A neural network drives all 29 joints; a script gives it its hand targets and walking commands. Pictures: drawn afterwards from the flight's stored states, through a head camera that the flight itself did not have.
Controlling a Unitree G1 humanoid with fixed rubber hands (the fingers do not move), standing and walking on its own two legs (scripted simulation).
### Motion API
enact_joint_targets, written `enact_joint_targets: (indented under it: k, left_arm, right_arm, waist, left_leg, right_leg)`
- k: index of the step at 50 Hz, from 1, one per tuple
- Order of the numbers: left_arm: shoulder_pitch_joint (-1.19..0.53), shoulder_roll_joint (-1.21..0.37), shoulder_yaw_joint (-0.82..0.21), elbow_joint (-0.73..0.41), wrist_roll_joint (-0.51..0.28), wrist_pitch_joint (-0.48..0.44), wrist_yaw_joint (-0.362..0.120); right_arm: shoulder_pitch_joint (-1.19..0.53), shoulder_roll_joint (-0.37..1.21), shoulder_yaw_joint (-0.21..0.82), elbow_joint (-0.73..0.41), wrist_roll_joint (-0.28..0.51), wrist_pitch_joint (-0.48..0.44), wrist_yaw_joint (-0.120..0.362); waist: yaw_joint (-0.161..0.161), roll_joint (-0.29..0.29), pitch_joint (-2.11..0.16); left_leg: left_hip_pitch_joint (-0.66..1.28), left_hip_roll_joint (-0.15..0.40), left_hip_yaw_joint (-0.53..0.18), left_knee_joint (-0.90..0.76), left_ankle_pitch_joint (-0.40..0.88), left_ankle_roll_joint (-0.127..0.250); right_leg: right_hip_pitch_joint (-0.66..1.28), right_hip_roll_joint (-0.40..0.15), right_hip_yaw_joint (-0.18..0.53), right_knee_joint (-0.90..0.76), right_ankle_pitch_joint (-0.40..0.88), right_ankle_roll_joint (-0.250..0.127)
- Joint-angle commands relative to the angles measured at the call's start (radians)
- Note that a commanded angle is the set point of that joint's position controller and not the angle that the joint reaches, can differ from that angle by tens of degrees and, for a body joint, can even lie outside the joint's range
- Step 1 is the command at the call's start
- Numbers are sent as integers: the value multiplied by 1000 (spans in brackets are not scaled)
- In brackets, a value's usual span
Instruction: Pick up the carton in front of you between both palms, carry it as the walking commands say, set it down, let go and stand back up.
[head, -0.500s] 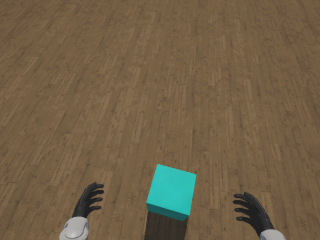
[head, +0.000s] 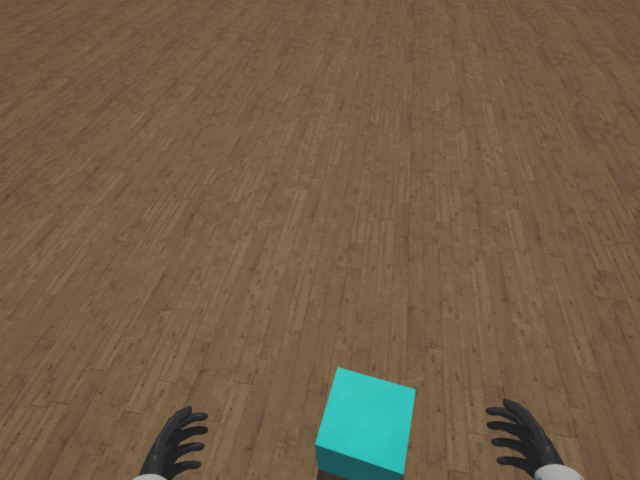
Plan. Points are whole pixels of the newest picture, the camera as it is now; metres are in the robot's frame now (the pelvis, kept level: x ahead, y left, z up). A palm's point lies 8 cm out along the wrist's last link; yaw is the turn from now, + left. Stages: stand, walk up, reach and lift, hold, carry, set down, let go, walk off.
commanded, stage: let go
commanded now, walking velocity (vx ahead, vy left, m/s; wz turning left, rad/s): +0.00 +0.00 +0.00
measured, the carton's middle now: (364, 431) +0.37 -0.07 -0.65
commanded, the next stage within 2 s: stand in 0.06 s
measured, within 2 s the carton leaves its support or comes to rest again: neither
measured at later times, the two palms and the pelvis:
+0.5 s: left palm out of the picture +0.11 +0.27 -0.08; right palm out of the picture +0.15 -0.31 -0.10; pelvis +0.01 -0.03 +0.00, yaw +2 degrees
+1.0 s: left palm out of the picture +0.09 +0.28 -0.09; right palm out of the picture +0.12 -0.32 -0.10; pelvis +0.00 -0.03 +0.00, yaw +3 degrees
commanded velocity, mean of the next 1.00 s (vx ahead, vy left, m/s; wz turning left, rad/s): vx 0.00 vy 0.00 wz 0.00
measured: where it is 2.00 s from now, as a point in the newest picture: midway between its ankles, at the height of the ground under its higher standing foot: outside the picture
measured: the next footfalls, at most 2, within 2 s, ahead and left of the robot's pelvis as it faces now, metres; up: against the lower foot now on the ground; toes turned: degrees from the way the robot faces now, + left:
none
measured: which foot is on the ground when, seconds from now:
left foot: down 0.00-1.00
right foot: down 0.00-1.00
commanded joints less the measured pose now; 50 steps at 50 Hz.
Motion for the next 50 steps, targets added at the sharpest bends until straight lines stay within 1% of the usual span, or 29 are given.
enact_joint_targets:
  k: [1,3,4,5,6,7,8,10,13,16,20,24,33,50]
  left_arm:
    - [-36,89,28,-85,1,-11,4]
    - [-37,91,30,-81,3,-7,1]
    - [-20,220,76,57,58,-32,33]
    - [-5,241,78,67,66,-45,45]
    - [-23,231,74,80,68,-55,47]
    - [-40,222,71,90,69,-64,47]
    - [-58,213,69,100,67,-70,47]
    - [-77,212,66,126,63,-81,41]
    - [-78,223,65,165,57,-90,39]
    - [-71,240,64,200,54,-95,42]
    - [-66,263,63,242,50,-97,46]
    - [-70,277,61,275,47,-98,47]
    - [-92,286,56,337,41,-101,45]
    - [-131,307,43,435,34,-100,35]
  right_arm:
    - [-37,-99,-25,-97,5,1,-12]
    - [-39,-97,-25,-99,6,7,-15]
    - [-79,-199,-55,32,-17,-72,-48]
    - [-62,-191,-55,40,-20,-110,-56]
    - [-58,-177,-49,57,-24,-133,-54]
    - [-58,-174,-47,75,-26,-150,-51]
    - [-56,-173,-44,90,-27,-162,-49]
    - [-54,-182,-42,119,-26,-180,-42]
    - [-47,-199,-38,157,-26,-196,-44]
    - [-37,-217,-35,192,-26,-203,-49]
    - [-25,-234,-29,236,-23,-207,-54]
    - [-21,-246,-22,270,-20,-209,-57]
    - [-27,-261,-11,326,-15,-213,-62]
    - [-48,-293,2,430,-10,-222,-60]
  waist:
    - [-1,22,-56]
    - [0,12,-55]
    - [28,76,-33]
    - [22,47,-59]
    - [16,18,-62]
    - [13,-2,-56]
    - [10,-21,-55]
    - [3,-32,-80]
    - [2,-35,-104]
    - [4,-37,-117]
    - [4,-36,-119]
    - [5,-30,-115]
    - [8,-14,-104]
    - [11,-14,-72]
  left_leg:
    - [-125,9,10,-92,389,-44]
    - [-139,4,16,-95,345,-37]
    - [-198,35,-10,-50,195,-50]
    - [-170,39,-21,-48,130,-47]
    - [-170,42,-34,-54,60,-44]
    - [-161,44,-43,-57,20,-38]
    - [-154,46,-51,-52,17,-34]
    - [-127,51,-57,-39,64,-27]
    - [-109,60,-64,-32,159,-26]
    - [-97,67,-70,-31,226,-26]
    - [-89,73,-74,-31,276,-26]
    - [-86,78,-79,-36,302,-25]
    - [-83,88,-87,-66,322,-23]
    - [-81,105,-100,-139,267,-17]
  right_leg:
    - [104,53,-61,-16,204,2]
    - [110,48,-58,-17,207,5]
    - [-4,-54,-16,-10,181,10]
    - [-18,-64,1,-21,136,-1]
    - [-51,-67,14,-39,56,-6]
    - [-77,-68,25,-58,-14,-11]
    - [-94,-69,33,-67,-49,-14]
    - [-95,-73,42,-66,-19,-20]
    - [-66,-80,43,-47,92,-24]
    - [-36,-86,42,-35,178,-27]
    - [-4,-94,45,-31,245,-31]
    - [19,-100,48,-34,282,-34]
    - [55,-106,52,-52,299,-40]
    - [69,-113,61,-108,214,-42]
